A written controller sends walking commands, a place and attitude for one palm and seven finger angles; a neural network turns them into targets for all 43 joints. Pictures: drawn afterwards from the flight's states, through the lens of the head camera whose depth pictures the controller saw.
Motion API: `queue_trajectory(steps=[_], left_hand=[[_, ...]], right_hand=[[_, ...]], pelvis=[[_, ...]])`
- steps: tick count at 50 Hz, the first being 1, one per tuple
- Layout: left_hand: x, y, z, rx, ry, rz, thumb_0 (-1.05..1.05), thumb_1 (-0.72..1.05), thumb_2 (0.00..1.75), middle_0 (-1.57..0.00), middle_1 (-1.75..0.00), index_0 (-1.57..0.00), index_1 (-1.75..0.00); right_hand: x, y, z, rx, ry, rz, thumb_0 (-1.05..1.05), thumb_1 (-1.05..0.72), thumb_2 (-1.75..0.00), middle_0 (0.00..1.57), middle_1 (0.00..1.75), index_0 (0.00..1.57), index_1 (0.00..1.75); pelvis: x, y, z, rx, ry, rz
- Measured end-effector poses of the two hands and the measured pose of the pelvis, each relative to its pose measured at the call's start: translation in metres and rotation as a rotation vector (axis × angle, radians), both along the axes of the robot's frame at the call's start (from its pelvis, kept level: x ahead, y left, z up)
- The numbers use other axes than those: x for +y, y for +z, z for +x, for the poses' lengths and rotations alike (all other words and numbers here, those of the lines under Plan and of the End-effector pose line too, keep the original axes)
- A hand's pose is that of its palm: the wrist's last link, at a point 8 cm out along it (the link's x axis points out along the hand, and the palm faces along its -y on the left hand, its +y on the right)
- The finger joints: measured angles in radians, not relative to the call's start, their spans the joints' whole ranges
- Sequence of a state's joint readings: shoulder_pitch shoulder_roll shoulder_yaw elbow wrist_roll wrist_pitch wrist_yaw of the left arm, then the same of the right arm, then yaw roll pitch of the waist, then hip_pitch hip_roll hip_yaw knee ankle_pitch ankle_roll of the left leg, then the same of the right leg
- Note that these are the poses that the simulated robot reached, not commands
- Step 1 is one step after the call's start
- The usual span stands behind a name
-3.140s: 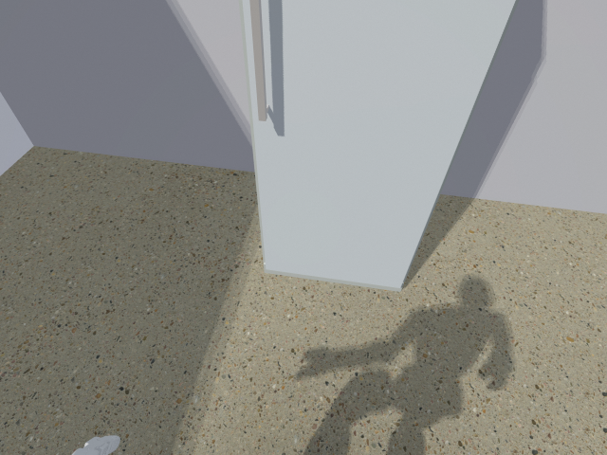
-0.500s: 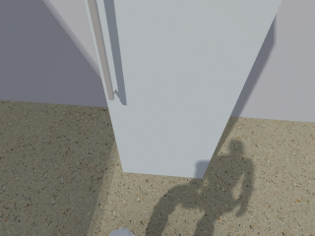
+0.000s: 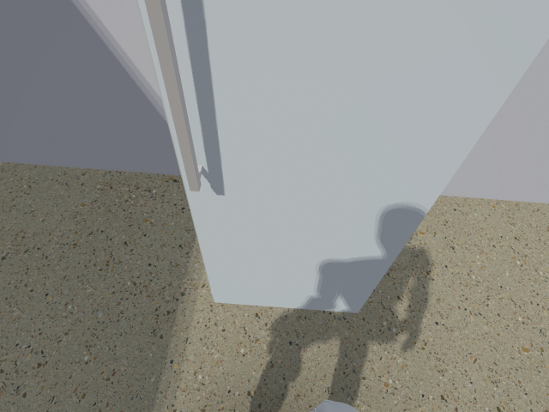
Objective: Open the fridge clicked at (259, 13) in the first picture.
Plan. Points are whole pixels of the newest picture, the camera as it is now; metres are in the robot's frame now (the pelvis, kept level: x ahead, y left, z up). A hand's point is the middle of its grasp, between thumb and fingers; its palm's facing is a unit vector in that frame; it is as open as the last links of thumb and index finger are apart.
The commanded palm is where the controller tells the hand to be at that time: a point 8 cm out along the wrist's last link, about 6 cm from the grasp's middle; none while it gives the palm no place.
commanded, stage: come to a stop and stand still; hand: left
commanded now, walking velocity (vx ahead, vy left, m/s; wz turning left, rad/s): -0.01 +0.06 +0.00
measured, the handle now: (177, 83) +0.49 +0.18 +0.20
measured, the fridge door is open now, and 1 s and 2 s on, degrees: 0 0 0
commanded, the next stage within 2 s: look again from close up in 1.44 s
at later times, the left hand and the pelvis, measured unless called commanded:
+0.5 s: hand out of the picture +0.02 +0.12 -0.17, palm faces +0.10 -0.98 -0.19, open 7.2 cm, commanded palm none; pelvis -0.03 -0.06 +0.00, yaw +1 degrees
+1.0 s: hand out of the picture -0.07 +0.12 -0.18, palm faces +0.06 -0.98 -0.16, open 7.4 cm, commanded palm none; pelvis -0.04 -0.04 -0.01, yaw +1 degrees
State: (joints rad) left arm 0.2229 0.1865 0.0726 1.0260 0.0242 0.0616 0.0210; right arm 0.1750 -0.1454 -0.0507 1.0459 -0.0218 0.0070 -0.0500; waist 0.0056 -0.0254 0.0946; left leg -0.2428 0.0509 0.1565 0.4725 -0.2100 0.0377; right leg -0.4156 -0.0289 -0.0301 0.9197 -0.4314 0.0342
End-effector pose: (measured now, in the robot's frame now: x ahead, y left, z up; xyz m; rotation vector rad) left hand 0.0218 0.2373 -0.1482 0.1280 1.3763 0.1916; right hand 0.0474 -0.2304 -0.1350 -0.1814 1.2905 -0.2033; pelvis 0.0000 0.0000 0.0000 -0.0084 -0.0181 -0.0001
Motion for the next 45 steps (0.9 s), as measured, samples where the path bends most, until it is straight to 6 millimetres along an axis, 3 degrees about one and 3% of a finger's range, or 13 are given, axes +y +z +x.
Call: queue_trajectory(steps=[7, 13, 17, 24, 36, 40, 45], left_hand=[[-0.025, 0.008, 0.033, -0.128, -0.059, 0.067, 0.00, 0.91, 0.90, -0.19, -0.30, -0.20, -0.30], [-0.056, 0.015, 0.031, -0.156, -0.073, 0.041, 0.00, 0.91, 0.90, -0.20, -0.30, -0.20, -0.30], [-0.065, 0.010, 0.025, -0.170, -0.047, 0.018, 0.00, 0.92, 0.90, -0.20, -0.30, -0.20, -0.30], [-0.067, 0.006, -0.006, -0.134, 0.011, -0.003, 0.00, 0.94, 0.90, -0.20, -0.30, -0.20, -0.30], [-0.082, 0.005, -0.095, 0.080, 0.044, -0.031, 0.00, 0.92, 0.90, -0.20, -0.30, -0.20, -0.30], [-0.090, 0.004, -0.111, 0.115, 0.056, -0.053, 0.01, 0.91, 0.90, -0.20, -0.30, -0.20, -0.30], [-0.088, -0.001, -0.114, 0.099, 0.024, -0.057, 0.01, 0.91, 0.90, -0.20, -0.30, -0.20, -0.30]], right_hand=[[-0.032, -0.026, -0.027, 0.036, -0.049, 0.063, 0.00, -0.91, -0.90, 0.20, 0.30, 0.21, 0.30], [-0.044, -0.024, -0.044, 0.058, -0.062, 0.086, 0.00, -0.91, -0.90, 0.20, 0.30, 0.20, 0.29], [-0.043, -0.022, -0.055, 0.069, -0.043, 0.083, 0.00, -0.91, -0.90, 0.20, 0.30, 0.20, 0.29], [-0.037, -0.012, -0.082, 0.118, -0.005, 0.081, 0.01, -0.92, -0.90, 0.20, 0.30, 0.20, 0.29], [-0.037, -0.011, -0.107, 0.155, -0.006, 0.097, 0.00, -0.91, -0.90, 0.20, 0.30, 0.20, 0.29], [-0.036, -0.010, -0.115, 0.174, -0.009, 0.091, 0.00, -0.91, -0.90, 0.20, 0.30, 0.20, 0.29], [-0.032, -0.016, -0.113, 0.138, -0.005, 0.093, 0.00, -0.91, -0.90, 0.20, 0.30, 0.20, 0.29]], pelvis=[[-0.032, -0.012, -0.006, -0.002, -0.004, 0.025], [-0.047, -0.006, -0.013, -0.011, 0.007, 0.016], [-0.053, -0.006, -0.018, -0.008, 0.017, 0.001], [-0.059, 0.000, -0.028, -0.021, 0.023, 0.008], [-0.060, 0.004, -0.037, -0.016, 0.016, 0.012], [-0.059, 0.004, -0.038, -0.014, 0.014, 0.012], [-0.049, -0.003, -0.042, -0.007, 0.019, -0.011]])
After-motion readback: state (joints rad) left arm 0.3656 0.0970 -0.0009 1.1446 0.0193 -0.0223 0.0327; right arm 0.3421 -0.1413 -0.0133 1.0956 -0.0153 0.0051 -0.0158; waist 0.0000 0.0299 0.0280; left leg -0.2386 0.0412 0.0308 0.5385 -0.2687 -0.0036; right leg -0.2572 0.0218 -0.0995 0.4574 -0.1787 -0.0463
